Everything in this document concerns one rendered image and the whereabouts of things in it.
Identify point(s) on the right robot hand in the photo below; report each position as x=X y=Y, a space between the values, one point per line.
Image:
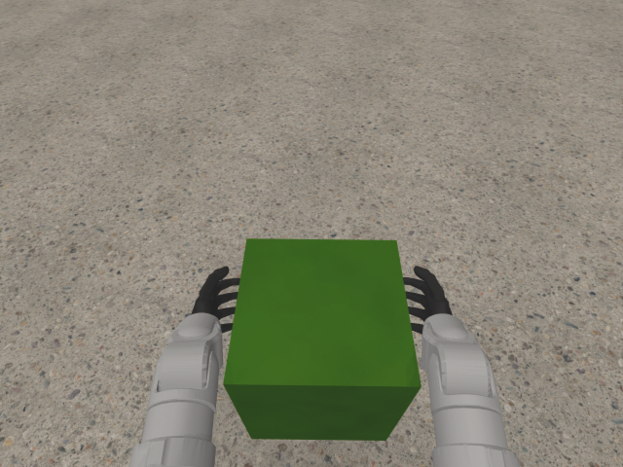
x=433 y=300

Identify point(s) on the carton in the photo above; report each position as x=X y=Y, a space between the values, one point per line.
x=322 y=345

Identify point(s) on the left robot hand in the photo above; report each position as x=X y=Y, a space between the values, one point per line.
x=208 y=301

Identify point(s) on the right robot forearm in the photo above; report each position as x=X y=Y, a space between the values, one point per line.
x=468 y=426

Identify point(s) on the left robot forearm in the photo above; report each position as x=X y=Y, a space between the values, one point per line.
x=182 y=402

